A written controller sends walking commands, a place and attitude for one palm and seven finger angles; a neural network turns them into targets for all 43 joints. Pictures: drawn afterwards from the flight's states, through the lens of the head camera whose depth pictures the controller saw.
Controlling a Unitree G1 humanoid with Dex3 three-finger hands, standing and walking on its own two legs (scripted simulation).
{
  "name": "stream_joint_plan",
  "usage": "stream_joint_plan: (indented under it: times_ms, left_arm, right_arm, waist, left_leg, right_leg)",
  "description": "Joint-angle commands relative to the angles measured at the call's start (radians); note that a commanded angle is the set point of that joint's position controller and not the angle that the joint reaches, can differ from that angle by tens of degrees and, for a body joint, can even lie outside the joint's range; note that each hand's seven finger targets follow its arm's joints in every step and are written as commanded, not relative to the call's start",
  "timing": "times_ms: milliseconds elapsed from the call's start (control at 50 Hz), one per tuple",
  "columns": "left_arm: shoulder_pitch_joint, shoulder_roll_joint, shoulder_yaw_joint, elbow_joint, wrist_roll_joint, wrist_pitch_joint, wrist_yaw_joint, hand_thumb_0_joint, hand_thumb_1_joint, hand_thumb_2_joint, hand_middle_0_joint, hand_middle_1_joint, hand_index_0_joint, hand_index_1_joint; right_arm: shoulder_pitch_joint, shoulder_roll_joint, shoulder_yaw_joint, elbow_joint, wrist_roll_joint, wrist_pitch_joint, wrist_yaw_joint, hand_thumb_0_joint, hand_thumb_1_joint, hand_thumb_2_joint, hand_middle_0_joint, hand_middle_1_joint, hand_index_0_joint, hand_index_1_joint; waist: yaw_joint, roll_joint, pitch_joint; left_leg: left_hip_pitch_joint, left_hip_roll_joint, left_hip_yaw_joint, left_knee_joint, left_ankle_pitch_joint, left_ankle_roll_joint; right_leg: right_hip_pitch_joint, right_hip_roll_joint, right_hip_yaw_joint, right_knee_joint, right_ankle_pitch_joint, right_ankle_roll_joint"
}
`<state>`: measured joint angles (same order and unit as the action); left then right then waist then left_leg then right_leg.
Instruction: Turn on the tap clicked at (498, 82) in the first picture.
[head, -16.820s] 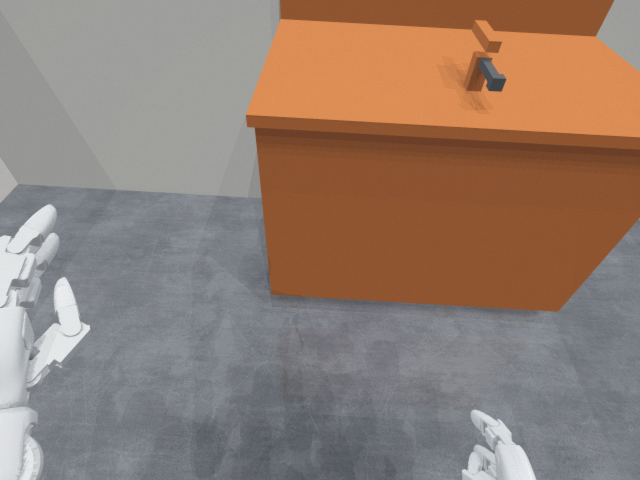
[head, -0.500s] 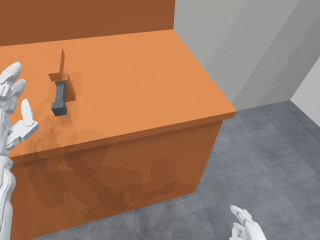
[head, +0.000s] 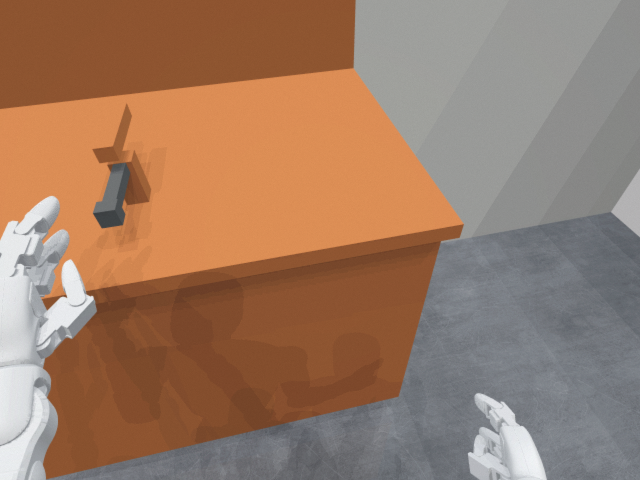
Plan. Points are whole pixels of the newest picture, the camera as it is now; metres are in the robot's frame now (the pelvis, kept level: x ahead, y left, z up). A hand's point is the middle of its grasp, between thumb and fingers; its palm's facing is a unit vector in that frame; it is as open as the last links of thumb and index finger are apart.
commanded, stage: turn the palm inward beside the body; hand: left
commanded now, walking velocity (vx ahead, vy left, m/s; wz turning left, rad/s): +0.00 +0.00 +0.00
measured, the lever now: (109, 213) +0.39 +0.35 +0.13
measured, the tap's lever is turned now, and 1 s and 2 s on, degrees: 0 0 0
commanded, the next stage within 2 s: reach beside the lever's end, fingers flat in 1.58 s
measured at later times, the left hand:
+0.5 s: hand (91, 315) +0.21 +0.26 +0.17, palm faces +0.48 -0.85 -0.20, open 7.4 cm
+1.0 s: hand (87, 335) +0.19 +0.25 +0.17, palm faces +0.50 -0.86 -0.13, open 7.4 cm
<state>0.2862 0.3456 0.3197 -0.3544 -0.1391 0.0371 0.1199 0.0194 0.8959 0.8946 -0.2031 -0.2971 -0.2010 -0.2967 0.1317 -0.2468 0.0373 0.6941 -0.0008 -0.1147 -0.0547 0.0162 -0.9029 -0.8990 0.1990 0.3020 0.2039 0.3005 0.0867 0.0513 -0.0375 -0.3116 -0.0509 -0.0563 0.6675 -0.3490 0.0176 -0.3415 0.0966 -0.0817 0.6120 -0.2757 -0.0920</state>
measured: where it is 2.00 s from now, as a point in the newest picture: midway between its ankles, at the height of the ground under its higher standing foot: outside the picture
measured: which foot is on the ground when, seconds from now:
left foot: down 0.00-1.00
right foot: down 0.00-1.00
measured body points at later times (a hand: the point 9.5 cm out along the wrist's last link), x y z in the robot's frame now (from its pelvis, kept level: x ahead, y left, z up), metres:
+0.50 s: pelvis +0.01 +0.01 +0.00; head +0.00 -0.02 +0.45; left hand +0.18 +0.30 +0.18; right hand +0.21 -0.20 -0.08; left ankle +0.00 +0.11 -0.72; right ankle +0.04 -0.04 -0.72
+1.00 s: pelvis +0.00 +0.01 +0.00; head -0.03 -0.02 +0.45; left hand +0.16 +0.29 +0.18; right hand +0.22 -0.18 -0.07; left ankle +0.00 +0.11 -0.72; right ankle +0.04 -0.04 -0.72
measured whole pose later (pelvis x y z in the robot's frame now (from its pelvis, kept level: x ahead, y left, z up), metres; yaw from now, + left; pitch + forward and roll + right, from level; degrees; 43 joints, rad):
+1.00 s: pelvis +0.00 +0.01 +0.00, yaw +0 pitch -3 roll +0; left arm 0.43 0.22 0.24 -0.56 -0.22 0.23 0.19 0.02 0.90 0.89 -0.20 -0.30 -0.20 -0.30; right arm 0.14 -0.23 0.06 0.69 0.01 -0.18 -0.08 0.02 -0.90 -0.90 0.20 0.30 0.20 0.30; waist 0.11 0.06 -0.04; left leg -0.23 -0.07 -0.05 0.61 -0.33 0.04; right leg -0.27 0.07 -0.08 0.58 -0.27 -0.09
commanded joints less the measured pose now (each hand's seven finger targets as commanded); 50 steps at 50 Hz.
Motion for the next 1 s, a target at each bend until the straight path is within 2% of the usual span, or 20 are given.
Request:
stream_joint_plan:
  times_ms: [0, 60, 140, 160, 180, 220, 280, 360, 400, 500, 560, 580, 640, 680, 740, 780, 820, 920, 960, 980]
  left_arm:
    - [-0.119, 0.205, 0.142, -0.216, -0.017, -0.054, 0.029, 0.000, 0.900, 0.900, -0.200, -0.300, -0.200, -0.300]
    - [-0.068, 0.217, 0.172, -0.237, -0.027, -0.049, 0.038, 0.000, 0.900, 0.900, -0.200, -0.300, -0.200, -0.300]
    - [-0.036, 0.170, 0.124, -0.300, -0.031, -0.061, 0.027, 0.000, 0.900, 0.900, -0.200, -0.300, -0.200, -0.300]
    - [-0.027, 0.172, 0.129, -0.299, -0.032, -0.060, 0.028, 0.000, 0.900, 0.900, -0.200, -0.300, -0.200, -0.300]
    - [-0.033, 0.153, 0.107, -0.295, -0.036, -0.061, 0.022, 0.000, 0.900, 0.900, -0.200, -0.300, -0.200, -0.300]
    - [-0.018, 0.150, 0.116, -0.272, -0.049, -0.055, 0.019, 0.000, 0.900, 0.900, -0.200, -0.300, -0.200, -0.300]
    - [-0.047, 0.136, 0.091, -0.322, -0.043, -0.046, 0.028, 0.000, 0.900, 0.900, -0.200, -0.300, -0.200, -0.300]
    - [0.011, 0.130, 0.101, -0.313, -0.048, -0.034, 0.042, 0.000, 0.900, 0.900, -0.200, -0.300, -0.200, -0.300]
    - [-0.011, 0.105, 0.072, -0.318, -0.053, -0.025, 0.039, 0.000, 0.900, 0.900, -0.200, -0.300, -0.200, -0.300]
    - [-0.030, 0.086, 0.047, -0.361, -0.047, -0.004, 0.054, 0.000, 0.900, 0.900, -0.200, -0.300, -0.200, -0.300]
    - [-0.015, 0.078, 0.039, -0.364, -0.043, 0.011, 0.063, 0.000, 0.900, 0.900, -0.200, -0.300, -0.200, -0.300]
    - [-0.007, 0.058, 0.023, -0.361, -0.045, 0.018, 0.061, 0.000, 0.900, 0.900, -0.200, -0.300, -0.200, -0.300]
    - [0.004, 0.059, 0.031, -0.363, -0.057, 0.044, 0.061, 0.000, 0.900, 0.900, -0.200, -0.300, -0.200, -0.300]
    - [-0.009, 0.048, 0.018, -0.391, -0.051, 0.057, 0.064, 0.000, 0.900, 0.900, -0.200, -0.300, -0.200, -0.300]
    - [0.000, 0.039, 0.013, -0.394, -0.055, 0.073, 0.070, 0.000, 0.900, 0.900, -0.200, -0.300, -0.200, -0.300]
    - [-0.001, 0.029, 0.003, -0.412, -0.056, 0.082, 0.070, 0.000, 0.900, 0.900, -0.200, -0.300, -0.200, -0.300]
    - [0.013, 0.030, 0.010, -0.405, -0.062, 0.091, 0.072, 0.000, 0.900, 0.900, -0.200, -0.300, -0.200, -0.300]
    - [0.024, 0.017, 0.006, -0.415, -0.078, 0.119, 0.070, 0.000, 0.900, 0.900, -0.200, -0.300, -0.200, -0.300]
    - [0.008, 0.022, 0.002, -0.445, -0.075, 0.128, 0.076, 0.000, 0.900, 0.900, -0.200, -0.300, -0.200, -0.300]
    - [0.011, 0.015, -0.001, -0.446, -0.076, 0.130, 0.079, 0.000, 0.900, 0.900, -0.200, -0.300, -0.200, -0.300]
  right_arm:
    - [-0.163, -0.089, -0.046, -0.150, 0.008, -0.058, -0.011, 0.000, -0.900, -0.900, 0.200, 0.300, 0.200, 0.300]
    - [-0.153, -0.092, -0.045, -0.154, 0.011, -0.057, -0.010, 0.000, -0.900, -0.900, 0.200, 0.300, 0.200, 0.300]
    - [-0.122, -0.094, -0.046, -0.161, 0.009, -0.072, -0.009, 0.000, -0.900, -0.900, 0.200, 0.300, 0.200, 0.300]
    - [-0.119, -0.096, -0.042, -0.166, 0.012, -0.078, -0.009, 0.000, -0.900, -0.900, 0.200, 0.300, 0.200, 0.300]
    - [-0.110, -0.096, -0.041, -0.163, 0.011, -0.083, -0.012, 0.000, -0.900, -0.900, 0.200, 0.300, 0.200, 0.300]
    - [-0.107, -0.100, -0.043, -0.162, 0.012, -0.093, -0.019, 0.000, -0.900, -0.900, 0.200, 0.300, 0.200, 0.300]
    - [-0.118, -0.095, -0.042, -0.166, 0.015, -0.105, -0.020, 0.000, -0.900, -0.900, 0.200, 0.300, 0.200, 0.300]
    - [-0.113, -0.098, -0.038, -0.172, 0.013, -0.119, -0.021, 0.000, -0.900, -0.900, 0.200, 0.300, 0.200, 0.300]
    - [-0.116, -0.093, -0.035, -0.168, 0.016, -0.119, -0.024, 0.000, -0.900, -0.900, 0.200, 0.300, 0.200, 0.300]
    - [-0.128, -0.089, -0.030, -0.172, 0.013, -0.131, -0.028, 0.000, -0.900, -0.900, 0.200, 0.300, 0.200, 0.300]
    - [-0.130, -0.091, -0.023, -0.178, 0.016, -0.137, -0.028, 0.000, -0.900, -0.900, 0.200, 0.300, 0.200, 0.300]
    - [-0.129, -0.086, -0.022, -0.174, 0.013, -0.137, -0.029, 0.000, -0.900, -0.900, 0.200, 0.300, 0.200, 0.300]
    - [-0.142, -0.087, -0.022, -0.174, 0.011, -0.135, -0.034, 0.000, -0.900, -0.900, 0.200, 0.300, 0.200, 0.300]
    - [-0.145, -0.081, -0.018, -0.176, 0.014, -0.133, -0.031, 0.000, -0.900, -0.900, 0.200, 0.300, 0.200, 0.300]
    - [-0.145, -0.083, -0.016, -0.175, 0.010, -0.133, -0.034, 0.000, -0.900, -0.900, 0.200, 0.300, 0.200, 0.300]
    - [-0.154, -0.078, -0.014, -0.176, 0.014, -0.135, -0.032, 0.000, -0.900, -0.900, 0.200, 0.300, 0.200, 0.300]
    - [-0.152, -0.081, -0.015, -0.174, 0.011, -0.135, -0.034, 0.000, -0.900, -0.900, 0.200, 0.300, 0.200, 0.300]
    - [-0.169, -0.078, -0.013, -0.174, 0.016, -0.133, -0.033, 0.000, -0.900, -0.900, 0.200, 0.300, 0.200, 0.300]
    - [-0.181, -0.077, -0.012, -0.177, 0.022, -0.136, -0.029, 0.000, -0.900, -0.900, 0.200, 0.300, 0.200, 0.300]
    - [-0.175, -0.072, -0.010, -0.176, 0.019, -0.135, -0.030, 0.000, -0.900, -0.900, 0.200, 0.300, 0.200, 0.300]
  waist:
    - [-0.004, -0.077, -0.119]
    - [0.003, -0.059, -0.158]
    - [-0.001, -0.008, -0.177]
    - [0.000, -0.015, -0.168]
    - [-0.006, -0.029, -0.154]
    - [-0.006, -0.074, -0.122]
    - [-0.001, 0.000, -0.139]
    - [0.015, -0.047, -0.138]
    - [0.007, -0.056, -0.104]
    - [0.014, 0.020, -0.109]
    - [0.018, -0.008, -0.089]
    - [0.016, -0.016, -0.090]
    - [0.018, -0.040, -0.076]
    - [0.020, 0.011, -0.087]
    - [0.019, -0.012, -0.073]
    - [0.021, 0.004, -0.078]
    - [0.021, -0.030, -0.068]
    - [0.022, -0.036, -0.062]
    - [0.022, 0.021, -0.060]
    - [0.024, 0.014, -0.067]
  left_leg:
    - [-0.146, 0.054, -0.030, -0.045, 0.025, -0.010]
    - [-0.136, 0.051, -0.027, -0.039, 0.081, -0.008]
    - [-0.090, 0.041, -0.016, -0.050, 0.174, 0.003]
    - [-0.083, 0.041, -0.017, -0.053, 0.187, 0.007]
    - [-0.081, 0.039, -0.017, -0.062, 0.184, 0.009]
    - [-0.093, 0.040, -0.022, -0.068, 0.157, 0.010]
    - [-0.059, 0.035, -0.015, -0.079, 0.171, 0.010]
    - [-0.054, 0.034, -0.018, -0.095, 0.182, 0.012]
    - [-0.055, 0.033, -0.019, -0.114, 0.153, 0.013]
    - [-0.018, 0.031, -0.017, -0.134, 0.156, 0.009]
    - [-0.012, 0.034, -0.026, -0.152, 0.149, 0.007]
    - [-0.006, 0.034, -0.026, -0.157, 0.150, 0.006]
    - [-0.009, 0.035, -0.026, -0.162, 0.139, 0.005]
    - [0.007, 0.033, -0.023, -0.169, 0.150, -0.001]
    - [0.007, 0.032, -0.027, -0.173, 0.144, -0.003]
    - [0.015, 0.033, -0.027, -0.177, 0.148, -0.005]
    - [0.009, 0.033, -0.027, -0.177, 0.146, -0.004]
    - [0.003, 0.032, -0.026, -0.175, 0.139, 0.001]
    - [0.011, 0.030, -0.021, -0.168, 0.135, 0.004]
    - [0.010, 0.029, -0.025, -0.175, 0.133, 0.002]
  right_leg:
    - [0.200, -0.237, 0.326, -0.180, -0.004, 0.131]
    - [0.223, -0.229, 0.310, -0.143, 0.133, 0.134]
    - [0.209, -0.190, 0.233, -0.095, 0.282, 0.120]
    - [0.199, -0.179, 0.215, -0.088, 0.296, 0.116]
    - [0.188, -0.172, 0.201, -0.089, 0.285, 0.116]
    - [0.178, -0.173, 0.205, -0.108, 0.238, 0.120]
    - [0.165, -0.163, 0.180, -0.105, 0.206, 0.102]
    - [0.166, -0.143, 0.147, -0.100, 0.196, 0.096]
    - [0.149, -0.135, 0.133, -0.114, 0.128, 0.091]
    - [0.131, -0.117, 0.104, -0.115, 0.065, 0.070]
    - [0.117, -0.102, 0.082, -0.113, 0.037, 0.065]
    - [0.124, -0.102, 0.079, -0.114, 0.040, 0.065]
    - [0.128, -0.104, 0.081, -0.129, 0.033, 0.068]
    - [0.134, -0.103, 0.076, -0.125, 0.036, 0.063]
    - [0.134, -0.100, 0.073, -0.128, 0.035, 0.064]
    - [0.137, -0.100, 0.071, -0.128, 0.035, 0.062]
    - [0.142, -0.101, 0.071, -0.136, 0.036, 0.065]
    - [0.156, -0.107, 0.084, -0.151, 0.036, 0.069]
    - [0.148, -0.111, 0.094, -0.158, 0.028, 0.067]
    - [0.158, -0.109, 0.088, -0.153, 0.025, 0.065]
